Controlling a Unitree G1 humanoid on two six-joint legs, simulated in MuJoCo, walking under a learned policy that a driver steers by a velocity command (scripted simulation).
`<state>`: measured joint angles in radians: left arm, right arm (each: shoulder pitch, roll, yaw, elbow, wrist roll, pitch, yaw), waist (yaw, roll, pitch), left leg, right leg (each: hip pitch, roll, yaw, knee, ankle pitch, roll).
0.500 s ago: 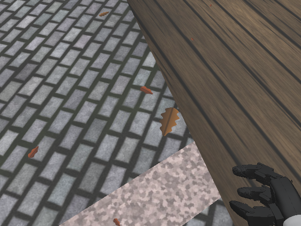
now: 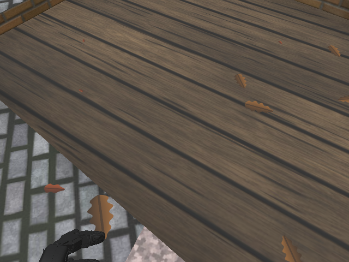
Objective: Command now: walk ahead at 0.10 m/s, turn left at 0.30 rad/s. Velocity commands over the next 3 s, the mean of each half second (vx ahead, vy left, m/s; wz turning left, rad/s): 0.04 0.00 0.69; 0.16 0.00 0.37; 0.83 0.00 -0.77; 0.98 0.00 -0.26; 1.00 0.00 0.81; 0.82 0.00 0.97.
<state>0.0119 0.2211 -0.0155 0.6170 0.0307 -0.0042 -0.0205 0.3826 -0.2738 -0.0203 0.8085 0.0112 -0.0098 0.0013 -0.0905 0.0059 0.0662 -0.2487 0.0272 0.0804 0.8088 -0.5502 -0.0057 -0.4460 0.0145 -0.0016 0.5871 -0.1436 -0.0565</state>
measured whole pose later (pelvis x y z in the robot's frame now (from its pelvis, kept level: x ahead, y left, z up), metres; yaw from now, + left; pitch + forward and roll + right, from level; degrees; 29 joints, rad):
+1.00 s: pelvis +0.04 +0.05 +0.02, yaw +32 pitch +1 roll +2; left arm 0.38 0.26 0.03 0.78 0.01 0.00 -0.03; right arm 0.17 -0.29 -0.03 0.68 -0.05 0.00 0.02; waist 0.04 0.04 -0.03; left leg -0.45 -0.08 -0.07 0.86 -0.30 -0.02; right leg -0.20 0.09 0.16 0.42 -0.23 -0.07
